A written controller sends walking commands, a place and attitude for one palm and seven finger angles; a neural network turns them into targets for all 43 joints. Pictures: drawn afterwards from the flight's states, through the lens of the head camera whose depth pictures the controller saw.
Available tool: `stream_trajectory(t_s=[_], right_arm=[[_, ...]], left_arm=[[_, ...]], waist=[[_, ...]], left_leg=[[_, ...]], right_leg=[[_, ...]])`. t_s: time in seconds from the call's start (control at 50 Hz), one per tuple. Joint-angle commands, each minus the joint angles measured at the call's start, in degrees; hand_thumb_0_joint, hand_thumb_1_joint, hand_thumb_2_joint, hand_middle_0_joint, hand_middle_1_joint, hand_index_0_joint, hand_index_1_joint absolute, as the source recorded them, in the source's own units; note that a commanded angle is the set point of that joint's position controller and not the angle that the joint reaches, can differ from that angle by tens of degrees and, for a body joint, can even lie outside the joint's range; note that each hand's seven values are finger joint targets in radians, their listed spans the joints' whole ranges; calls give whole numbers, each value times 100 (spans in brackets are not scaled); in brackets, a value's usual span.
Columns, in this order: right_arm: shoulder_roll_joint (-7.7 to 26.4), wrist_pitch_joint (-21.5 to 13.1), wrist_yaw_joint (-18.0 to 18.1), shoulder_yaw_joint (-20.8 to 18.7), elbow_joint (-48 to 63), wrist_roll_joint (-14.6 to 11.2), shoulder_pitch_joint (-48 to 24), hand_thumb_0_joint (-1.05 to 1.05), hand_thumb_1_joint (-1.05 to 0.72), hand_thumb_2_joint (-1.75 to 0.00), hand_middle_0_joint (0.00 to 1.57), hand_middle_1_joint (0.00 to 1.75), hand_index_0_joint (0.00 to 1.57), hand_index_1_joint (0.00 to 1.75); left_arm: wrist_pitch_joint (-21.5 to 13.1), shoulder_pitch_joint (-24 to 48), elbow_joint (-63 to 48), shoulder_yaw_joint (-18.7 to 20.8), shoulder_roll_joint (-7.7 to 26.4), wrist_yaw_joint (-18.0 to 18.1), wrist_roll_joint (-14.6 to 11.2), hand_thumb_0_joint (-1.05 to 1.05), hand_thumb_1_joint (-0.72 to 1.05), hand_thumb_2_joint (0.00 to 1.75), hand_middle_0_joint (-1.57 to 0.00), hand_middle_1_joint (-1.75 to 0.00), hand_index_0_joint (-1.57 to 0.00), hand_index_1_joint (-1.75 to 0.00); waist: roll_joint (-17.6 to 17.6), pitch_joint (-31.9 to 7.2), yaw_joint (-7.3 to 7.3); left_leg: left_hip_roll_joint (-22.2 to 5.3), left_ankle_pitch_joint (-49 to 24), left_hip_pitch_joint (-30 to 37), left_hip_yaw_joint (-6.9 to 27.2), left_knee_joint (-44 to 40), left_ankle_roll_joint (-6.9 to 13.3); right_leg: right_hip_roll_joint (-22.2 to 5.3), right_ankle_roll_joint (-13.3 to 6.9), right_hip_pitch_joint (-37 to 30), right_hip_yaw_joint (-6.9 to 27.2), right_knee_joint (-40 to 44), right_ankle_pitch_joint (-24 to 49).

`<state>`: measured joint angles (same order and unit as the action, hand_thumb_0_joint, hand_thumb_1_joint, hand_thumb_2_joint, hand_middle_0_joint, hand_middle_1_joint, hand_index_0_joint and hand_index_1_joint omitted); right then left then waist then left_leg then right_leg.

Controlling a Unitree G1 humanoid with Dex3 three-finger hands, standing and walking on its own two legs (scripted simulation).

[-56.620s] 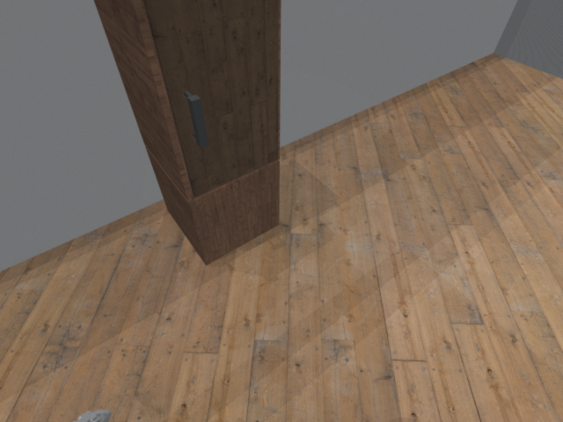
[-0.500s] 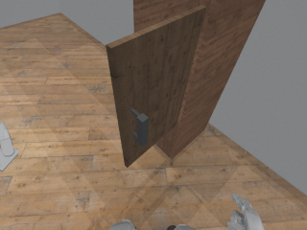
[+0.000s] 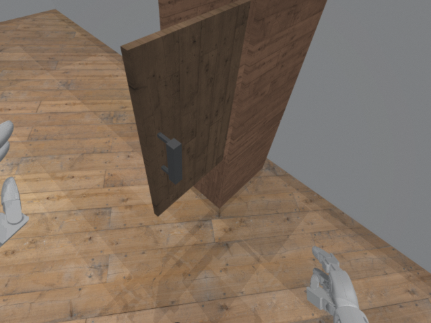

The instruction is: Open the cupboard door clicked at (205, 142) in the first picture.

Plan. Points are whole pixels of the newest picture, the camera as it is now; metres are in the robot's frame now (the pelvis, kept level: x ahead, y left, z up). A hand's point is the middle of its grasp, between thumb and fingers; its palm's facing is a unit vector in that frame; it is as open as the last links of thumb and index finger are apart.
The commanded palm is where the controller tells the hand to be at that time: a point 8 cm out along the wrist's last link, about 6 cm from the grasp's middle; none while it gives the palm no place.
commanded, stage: stop stepping back and stand still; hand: left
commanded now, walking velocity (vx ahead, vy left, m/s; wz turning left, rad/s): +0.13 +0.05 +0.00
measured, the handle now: (168, 158) +0.49 +0.14 -0.05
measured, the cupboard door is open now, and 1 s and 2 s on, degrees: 92 92 92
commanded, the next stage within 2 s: let the arm hang, fingers relaxed in 0.86 s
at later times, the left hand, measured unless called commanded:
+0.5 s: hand out of the picture +0.15 +0.27 +0.16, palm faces +0.44 -0.76 -0.48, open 7.4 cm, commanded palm +0.08 +0.30 +0.17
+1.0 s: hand out of the picture +0.14 +0.28 +0.12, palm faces +0.40 -0.78 -0.47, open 7.4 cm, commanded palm none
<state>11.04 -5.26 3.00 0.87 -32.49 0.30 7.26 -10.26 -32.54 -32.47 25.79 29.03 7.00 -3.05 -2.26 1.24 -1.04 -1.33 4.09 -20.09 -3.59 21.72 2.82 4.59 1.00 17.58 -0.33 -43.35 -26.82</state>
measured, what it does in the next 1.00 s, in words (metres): steps on the spot: left foot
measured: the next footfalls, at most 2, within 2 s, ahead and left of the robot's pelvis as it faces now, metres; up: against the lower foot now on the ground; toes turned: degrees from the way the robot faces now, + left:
left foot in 0.36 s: +0.00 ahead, +0.11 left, +0.00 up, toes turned +5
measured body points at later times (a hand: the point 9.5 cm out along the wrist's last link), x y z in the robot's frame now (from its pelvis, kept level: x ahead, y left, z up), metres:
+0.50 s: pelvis -0.05 +0.00 -0.01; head -0.05 +0.01 +0.44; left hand +0.12 +0.30 +0.18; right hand +0.09 -0.24 -0.09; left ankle -0.04 +0.11 -0.74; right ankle -0.03 -0.11 -0.74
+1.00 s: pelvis -0.07 +0.01 +0.00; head -0.06 +0.01 +0.45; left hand +0.11 +0.32 +0.15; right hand +0.11 -0.22 -0.09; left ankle -0.04 +0.11 -0.74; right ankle -0.03 -0.11 -0.74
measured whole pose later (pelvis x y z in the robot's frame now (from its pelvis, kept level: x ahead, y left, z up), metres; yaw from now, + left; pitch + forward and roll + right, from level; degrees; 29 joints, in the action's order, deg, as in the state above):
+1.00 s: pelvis -0.07 +0.01 +0.00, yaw +3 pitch +0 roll -1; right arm 13.1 -8.6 2.1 0.5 -39.3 0.2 11.9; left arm -10.8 -25.6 -16.9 18.9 22.4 6.9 0.7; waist 0.9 -0.5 0.5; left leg -0.4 12.2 -16.2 -2.3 28.1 1.4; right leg -0.3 -0.1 14.7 -3.7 -25.0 -10.6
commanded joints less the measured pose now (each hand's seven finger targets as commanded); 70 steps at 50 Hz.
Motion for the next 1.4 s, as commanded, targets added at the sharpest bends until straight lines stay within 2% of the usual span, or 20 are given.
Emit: stream_trajectory(t_s=[0.0,0.04,0.08,0.12,0.14,0.16,0.2,0.28,0.34,0.4,0.54,0.68,0.92,0.94,0.96,0.98,1.06,1.14,1.3,1.38], right_arm=[[799,-343,99,-304,742,19,-61,0,-90,-90,20,30,20,30],[852,-314,195,-308,787,25,-123,0,-90,-90,20,30,20,30],[805,-296,241,-328,818,42,-123,0,-90,-90,20,30,20,30],[844,-217,208,-383,608,120,30,0,-90,-90,20,30,20,30],[746,-249,195,-366,500,56,112,0,-90,-90,20,30,20,30],[841,-267,176,-391,427,55,190,0,-90,-90,20,30,20,30],[758,-331,217,-304,335,26,138,0,-90,-90,20,30,20,30],[740,-537,302,-305,282,14,52,0,-90,-90,20,30,20,30],[852,-550,228,-345,455,-22,86,0,-90,-90,20,30,20,30],[721,-494,171,-237,455,-26,139,0,-90,-90,20,30,20,30],[764,-483,118,-266,457,-31,126,0,-90,-90,20,30,20,30],[743,-506,195,-239,483,10,51,0,-90,-90,20,30,20,30],[746,-493,172,-269,517,-6,69,0,-90,-90,20,30,20,30],[1812,-628,-346,-567,-1002,-17,-388,0,-90,-90,20,30,20,30],[1472,-302,-329,-573,-1041,-15,131,0,-90,-90,20,30,20,30],[1452,-139,-318,-531,-1017,24,318,0,-90,-90,20,30,20,30],[1607,148,-316,-420,-1149,105,-7,0,-90,-90,20,30,20,30],[1298,392,-311,-287,-1584,141,76,0,-90,-90,20,30,20,30],[971,481,-194,-247,-2407,114,498,0,-90,-90,20,30,20,30],[989,514,-159,-289,-2681,90,780,0,-90,-90,20,30,20,30]], left_arm=[[-124,-607,-1027,682,531,306,-77,0,90,90,-20,-30,-20,-30],[-95,-423,-846,673,563,362,-4,0,90,90,-20,-30,-20,-30],[-144,-173,-841,618,621,350,69,0,90,90,-20,-30,-20,-30],[-277,271,-880,762,881,369,84,0,90,90,-20,-30,-20,-30],[-240,392,-705,601,722,375,129,0,90,90,-20,-30,-20,-30],[-243,731,-642,441,566,363,150,0,90,90,-20,-30,-20,-30],[-299,950,-320,246,417,379,217,0,90,90,-20,-30,-20,-30],[-424,1075,-454,347,546,432,282,0,90,90,-20,-30,-20,-30],[-525,650,-814,500,571,407,202,0,90,90,-20,-30,-20,-30],[-533,247,-724,609,540,353,180,0,90,90,-20,-30,-20,-30],[-490,74,-248,480,317,301,107,0,90,90,-20,-30,-20,-30],[-447,754,-510,351,338,314,204,0,90,90,-20,-30,-20,-30],[-382,441,-421,350,271,330,171,0,90,90,-20,-30,-20,-30],[483,783,4109,-2018,-678,-523,577,0,90,90,-20,-30,-20,-30],[857,777,4283,-1915,-815,-668,516,0,90,90,-20,-30,-20,-30],[921,982,4396,-1923,-792,-689,487,0,90,90,-20,-30,-20,-30],[916,1616,5645,-2028,-475,-712,532,0,90,90,-20,-30,-20,-30],[1007,2070,7080,-2244,-489,-647,477,0,90,90,-20,-30,-20,-30],[945,1810,8821,-2295,-723,-611,396,0,90,90,-20,-30,-20,-30],[944,1811,9248,-2318,-745,-613,377,0,90,90,-20,-30,-20,-30]], waist=[[1480,-713,77],[1475,-334,50],[843,-205,-16],[-469,-234,-36],[-928,-273,71],[-691,-260,-25],[-335,-107,-50],[-42,-188,90],[699,-598,163],[1081,-658,105],[397,-373,58],[738,-294,60],[640,-536,99],[562,42,-79],[434,-389,6],[332,-564,-8],[-627,-461,137],[-162,-342,65],[1042,-328,100],[527,-27,60]], left_leg=[[-1038,2108,-91,995,-1405,287],[-842,3262,-1133,850,-1437,99],[-248,2956,-911,420,-376,-189],[176,1641,215,365,2371,-396],[176,1768,-172,492,3170,-397],[122,1769,-311,505,3480,-394],[-81,1467,-292,362,2667,-314],[58,1247,461,86,633,-144],[-461,-149,946,633,112,-14],[-637,-730,509,827,-81,-37],[-374,1172,5,557,-83,-148],[-364,1828,12,634,-463,-144],[-240,891,208,523,-316,-237],[-422,-204,-213,785,635,-155],[-476,-868,406,579,626,-244],[-586,-611,364,777,561,-105],[-552,86,23,1048,297,64],[-297,715,303,863,213,-43],[-354,1118,474,820,-120,-97],[-398,1310,504,853,-206,-77]], right_leg=[[-122,-55,-780,-342,420,-29],[-85,-110,-1652,-585,1206,301],[-463,-268,-1278,-205,2377,139],[-2246,-995,930,2144,3792,-1036],[-2370,-1066,863,2412,3719,-1143],[-2264,-990,890,2306,3650,-1274],[-1863,-758,353,1292,3156,-80],[-1662,-618,-284,1055,2667,1135],[-914,-178,-749,529,1880,2122],[-564,-64,-1069,2,1431,2366],[-692,-124,-935,383,2110,1682],[-564,-72,-816,255,2269,1105],[-556,-77,-1113,153,2283,1929],[-1020,-221,-214,-59,1523,2477],[-1025,-270,-36,267,1693,2445],[-934,-336,-62,80,1541,1915],[-907,-400,-386,215,1514,1471],[-1135,-447,-290,520,1996,1044],[-1099,-465,-675,471,2394,1089],[-1102,-479,-532,402,2591,819]])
